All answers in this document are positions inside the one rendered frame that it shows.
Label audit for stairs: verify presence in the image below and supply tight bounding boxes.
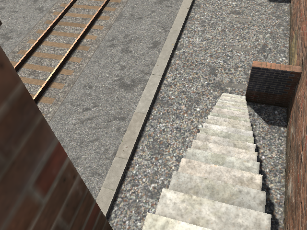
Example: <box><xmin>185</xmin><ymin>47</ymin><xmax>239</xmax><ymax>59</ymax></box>
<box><xmin>142</xmin><ymin>93</ymin><xmax>272</xmax><ymax>230</ymax></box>

